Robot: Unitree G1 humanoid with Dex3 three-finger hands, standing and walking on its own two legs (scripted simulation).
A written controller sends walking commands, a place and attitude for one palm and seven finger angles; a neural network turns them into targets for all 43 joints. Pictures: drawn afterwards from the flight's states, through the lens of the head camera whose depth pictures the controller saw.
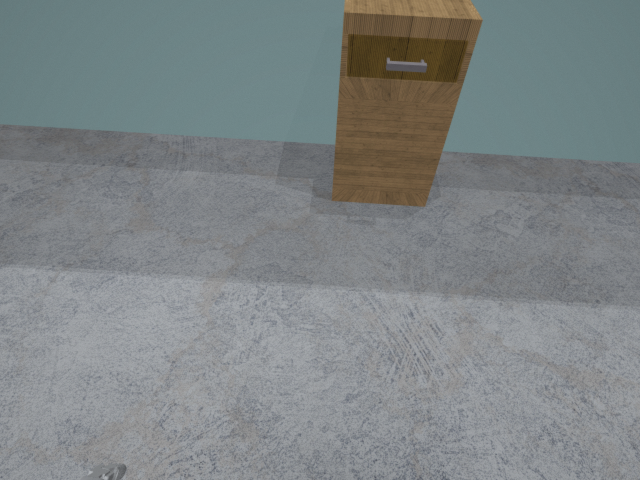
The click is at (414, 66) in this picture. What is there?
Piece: drawer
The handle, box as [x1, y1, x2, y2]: [386, 58, 426, 72]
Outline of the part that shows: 386,60 386,69 389,70 425,72 426,63 421,59 419,62 390,61 389,58 387,58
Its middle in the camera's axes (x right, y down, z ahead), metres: +0.29 -0.60 +1.33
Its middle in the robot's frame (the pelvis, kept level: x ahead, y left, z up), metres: +1.40 -0.23 -0.09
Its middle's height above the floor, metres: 0.68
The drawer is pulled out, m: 0.00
